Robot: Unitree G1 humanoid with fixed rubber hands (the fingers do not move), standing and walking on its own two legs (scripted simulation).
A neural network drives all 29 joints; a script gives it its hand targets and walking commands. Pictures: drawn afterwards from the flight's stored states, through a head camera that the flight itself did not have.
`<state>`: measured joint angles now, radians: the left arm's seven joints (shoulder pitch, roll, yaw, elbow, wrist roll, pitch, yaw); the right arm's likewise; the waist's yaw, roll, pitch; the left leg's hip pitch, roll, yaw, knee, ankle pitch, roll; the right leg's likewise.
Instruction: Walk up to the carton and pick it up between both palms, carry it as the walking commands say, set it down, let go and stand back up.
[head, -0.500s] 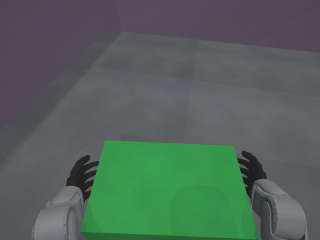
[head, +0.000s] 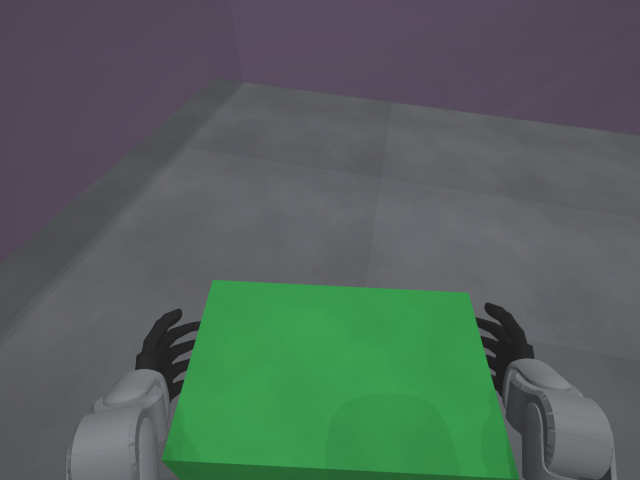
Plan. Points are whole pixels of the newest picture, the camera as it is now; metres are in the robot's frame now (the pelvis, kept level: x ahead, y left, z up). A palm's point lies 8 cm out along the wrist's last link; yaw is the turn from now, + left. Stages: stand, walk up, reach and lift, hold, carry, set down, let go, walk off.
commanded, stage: carry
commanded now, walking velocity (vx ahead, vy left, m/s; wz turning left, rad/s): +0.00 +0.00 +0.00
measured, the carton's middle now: (333, 408) +0.24 -0.01 +0.00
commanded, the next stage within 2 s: hold in 1.28 s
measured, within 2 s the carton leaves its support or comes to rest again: neither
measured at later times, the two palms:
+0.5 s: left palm (142, 412) +0.20 +0.19 +0.09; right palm (536, 410) +0.19 -0.20 +0.11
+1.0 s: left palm (149, 415) +0.19 +0.18 +0.09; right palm (550, 421) +0.18 -0.21 +0.11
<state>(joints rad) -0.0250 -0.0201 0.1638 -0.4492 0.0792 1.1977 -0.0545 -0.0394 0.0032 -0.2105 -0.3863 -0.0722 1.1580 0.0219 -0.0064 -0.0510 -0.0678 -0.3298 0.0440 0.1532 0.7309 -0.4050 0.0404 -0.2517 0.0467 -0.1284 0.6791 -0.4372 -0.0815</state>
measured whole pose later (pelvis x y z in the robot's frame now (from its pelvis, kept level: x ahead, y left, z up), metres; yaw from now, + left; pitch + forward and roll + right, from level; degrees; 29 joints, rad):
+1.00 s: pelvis -0.05 +0.00 +0.00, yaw +0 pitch -4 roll -1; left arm -0.11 -0.01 0.16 -0.33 0.08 1.22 -0.06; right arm -0.05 -0.02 -0.21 -0.34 -0.09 1.19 0.01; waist -0.01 -0.05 -0.07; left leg -0.32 0.04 0.15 0.69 -0.31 0.05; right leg -0.25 0.05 -0.13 0.66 -0.36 -0.09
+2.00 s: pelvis -0.07 +0.00 +0.01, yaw -1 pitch -5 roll +0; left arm -0.31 0.01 0.28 0.49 0.18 0.53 0.00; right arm -0.21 0.09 -0.30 0.39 -0.19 0.52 -0.03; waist -0.01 -0.04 0.04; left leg -0.29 0.02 0.15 0.63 -0.25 0.06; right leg -0.24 0.05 -0.10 0.63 -0.30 -0.09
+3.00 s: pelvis -0.12 +0.00 -0.08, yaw -2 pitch +31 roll +3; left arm -0.68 0.02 0.45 0.55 0.18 0.30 0.02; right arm -0.68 0.00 -0.34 0.50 -0.15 0.32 -0.12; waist 0.02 -0.04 -0.05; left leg -1.31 -0.02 0.09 1.02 -0.26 0.05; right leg -1.31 0.05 -0.04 1.10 -0.33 -0.10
